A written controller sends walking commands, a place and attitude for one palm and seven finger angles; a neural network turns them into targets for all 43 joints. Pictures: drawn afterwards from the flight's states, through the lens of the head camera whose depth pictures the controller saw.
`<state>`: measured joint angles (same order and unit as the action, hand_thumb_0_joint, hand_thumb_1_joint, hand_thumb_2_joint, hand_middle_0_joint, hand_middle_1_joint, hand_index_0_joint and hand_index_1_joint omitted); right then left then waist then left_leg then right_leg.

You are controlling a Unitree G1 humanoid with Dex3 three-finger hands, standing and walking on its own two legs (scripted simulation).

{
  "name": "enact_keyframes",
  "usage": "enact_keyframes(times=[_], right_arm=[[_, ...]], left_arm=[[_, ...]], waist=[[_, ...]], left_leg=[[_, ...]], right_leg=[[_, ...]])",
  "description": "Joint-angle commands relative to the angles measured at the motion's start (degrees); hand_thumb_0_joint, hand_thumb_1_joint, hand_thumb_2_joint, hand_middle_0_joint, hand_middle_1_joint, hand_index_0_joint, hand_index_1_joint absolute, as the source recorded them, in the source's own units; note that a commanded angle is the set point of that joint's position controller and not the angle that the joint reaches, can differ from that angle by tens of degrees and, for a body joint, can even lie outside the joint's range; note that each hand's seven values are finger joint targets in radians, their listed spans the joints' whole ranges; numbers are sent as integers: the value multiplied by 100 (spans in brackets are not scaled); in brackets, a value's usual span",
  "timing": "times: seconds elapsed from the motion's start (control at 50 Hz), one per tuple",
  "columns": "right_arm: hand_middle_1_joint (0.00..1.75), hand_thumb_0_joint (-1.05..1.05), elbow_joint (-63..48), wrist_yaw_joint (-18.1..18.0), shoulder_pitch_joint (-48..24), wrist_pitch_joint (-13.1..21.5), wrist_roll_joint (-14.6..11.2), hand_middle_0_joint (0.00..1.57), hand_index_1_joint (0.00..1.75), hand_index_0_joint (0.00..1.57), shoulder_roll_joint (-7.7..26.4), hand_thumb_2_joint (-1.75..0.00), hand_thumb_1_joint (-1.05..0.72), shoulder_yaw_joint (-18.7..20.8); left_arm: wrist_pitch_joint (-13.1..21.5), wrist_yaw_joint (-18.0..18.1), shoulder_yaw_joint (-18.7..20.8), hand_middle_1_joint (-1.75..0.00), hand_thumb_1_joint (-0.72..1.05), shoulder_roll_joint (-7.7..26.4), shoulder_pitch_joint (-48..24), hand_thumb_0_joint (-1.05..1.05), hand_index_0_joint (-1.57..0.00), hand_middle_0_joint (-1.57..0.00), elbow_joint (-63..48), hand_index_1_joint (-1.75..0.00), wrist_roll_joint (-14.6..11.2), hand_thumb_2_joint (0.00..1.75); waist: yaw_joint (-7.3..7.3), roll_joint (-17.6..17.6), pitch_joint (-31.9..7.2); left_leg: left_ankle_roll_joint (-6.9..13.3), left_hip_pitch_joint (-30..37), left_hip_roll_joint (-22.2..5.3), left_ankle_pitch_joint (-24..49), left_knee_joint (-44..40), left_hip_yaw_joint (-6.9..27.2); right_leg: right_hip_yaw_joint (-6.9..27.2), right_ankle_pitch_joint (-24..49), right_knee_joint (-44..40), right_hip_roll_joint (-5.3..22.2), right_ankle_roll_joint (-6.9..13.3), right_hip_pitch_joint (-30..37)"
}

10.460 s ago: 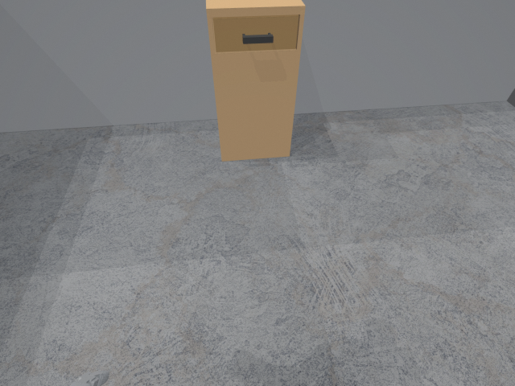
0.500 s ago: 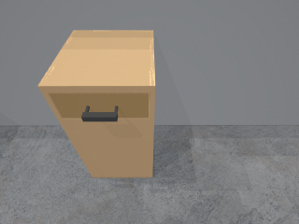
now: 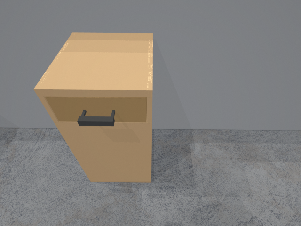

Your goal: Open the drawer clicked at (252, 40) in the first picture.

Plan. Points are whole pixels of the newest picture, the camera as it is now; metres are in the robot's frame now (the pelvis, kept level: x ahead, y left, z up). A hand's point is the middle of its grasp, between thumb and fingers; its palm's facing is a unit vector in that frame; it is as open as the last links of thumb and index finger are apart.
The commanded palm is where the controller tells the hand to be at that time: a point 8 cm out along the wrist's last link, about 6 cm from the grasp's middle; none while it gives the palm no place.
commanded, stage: come to a stop and stand still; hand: left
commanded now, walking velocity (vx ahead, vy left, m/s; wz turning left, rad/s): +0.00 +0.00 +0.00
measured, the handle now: (97, 116) +0.50 +0.24 -0.05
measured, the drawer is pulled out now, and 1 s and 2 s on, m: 0.00 0.00 0.00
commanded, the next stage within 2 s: look again from close up in 0.60 s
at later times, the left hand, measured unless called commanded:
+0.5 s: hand out of the picture -0.03 +0.12 -0.17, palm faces +0.06 -0.98 -0.17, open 7.3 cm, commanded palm none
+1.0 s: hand out of the picture -0.04 +0.10 -0.17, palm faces +0.08 -0.98 -0.17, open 7.3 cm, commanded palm none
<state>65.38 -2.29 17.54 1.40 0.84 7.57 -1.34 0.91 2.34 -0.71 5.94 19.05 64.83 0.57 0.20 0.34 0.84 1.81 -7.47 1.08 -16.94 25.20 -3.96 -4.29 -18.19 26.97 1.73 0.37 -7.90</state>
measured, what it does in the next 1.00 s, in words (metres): shifts its weight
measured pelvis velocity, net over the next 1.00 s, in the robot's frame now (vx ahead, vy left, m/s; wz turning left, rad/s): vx -0.01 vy -0.05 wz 0.02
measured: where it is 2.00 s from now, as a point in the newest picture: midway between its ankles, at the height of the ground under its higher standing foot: outside the picture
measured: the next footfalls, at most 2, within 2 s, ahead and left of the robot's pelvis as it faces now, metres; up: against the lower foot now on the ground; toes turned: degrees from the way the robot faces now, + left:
left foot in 1.74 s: +0.01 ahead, +0.13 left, +0.00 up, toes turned +4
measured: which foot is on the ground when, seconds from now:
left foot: down 0.00-1.00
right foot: down 0.00-1.00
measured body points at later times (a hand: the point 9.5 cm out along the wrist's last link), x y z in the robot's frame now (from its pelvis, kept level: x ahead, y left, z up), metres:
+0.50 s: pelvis +0.00 -0.03 +0.00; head +0.00 -0.04 +0.45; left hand -0.03 +0.17 -0.16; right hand -0.02 -0.23 -0.17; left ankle -0.04 +0.10 -0.74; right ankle -0.04 -0.11 -0.74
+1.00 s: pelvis -0.01 -0.05 +0.00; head +0.00 -0.06 +0.45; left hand -0.05 +0.15 -0.16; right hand -0.02 -0.25 -0.17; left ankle -0.04 +0.10 -0.74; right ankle -0.04 -0.11 -0.74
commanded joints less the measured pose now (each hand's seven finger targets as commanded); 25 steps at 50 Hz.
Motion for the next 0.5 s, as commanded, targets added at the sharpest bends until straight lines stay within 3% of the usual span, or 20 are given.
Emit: enact_keyframes(times=[0.0, 0.12, 0.3, 0.48], right_arm=[[30, 0, -57, -18, 475, 67, -26, 20, 30, 20, 433, -90, -90, 67], [30, 0, -33, -16, 484, 58, -25, 20, 30, 20, 394, -90, -90, 58], [30, 0, -25, -15, 474, 43, -27, 20, 30, 20, 357, -90, -90, 55], [30, 0, -12, -11, 476, 4, -20, 20, 30, 20, 331, -90, -90, 50]], left_arm=[[61, 23, 84, -30, 90, 535, 475, 0, -20, -20, -94, -30, 18, 90], [65, 19, 90, -30, 90, 549, 500, 0, -20, -20, -109, -30, 16, 90], [97, 15, 99, -30, 90, 567, 538, 0, -20, -20, -117, -30, 8, 90], [98, 11, 92, -30, 90, 557, 568, 0, -20, -20, -112, -30, -1, 90]], waist=[[-2, -118, 388], [7, -24, 367], [16, -156, 344], [17, -21, 453]], left_leg=[[127, -192, -688, 1761, -396, 553], [108, -202, -677, 1663, -421, 553], [52, -236, -665, 1539, -391, 526], [6, -269, -655, 1264, -407, 500]], right_leg=[[468, 1596, -405, 466, 176, -193], [469, 1556, -459, 458, 195, -138], [501, 1801, -539, 504, 232, -65], [548, 1498, -672, 475, 259, -180]])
